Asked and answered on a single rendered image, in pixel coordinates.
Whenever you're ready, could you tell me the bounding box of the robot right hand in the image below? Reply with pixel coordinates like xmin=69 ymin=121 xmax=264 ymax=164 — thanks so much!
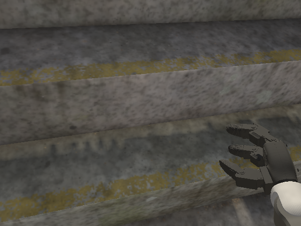
xmin=219 ymin=122 xmax=299 ymax=195

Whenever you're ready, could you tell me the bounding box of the right robot forearm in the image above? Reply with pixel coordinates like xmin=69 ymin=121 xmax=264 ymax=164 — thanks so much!
xmin=270 ymin=181 xmax=301 ymax=226

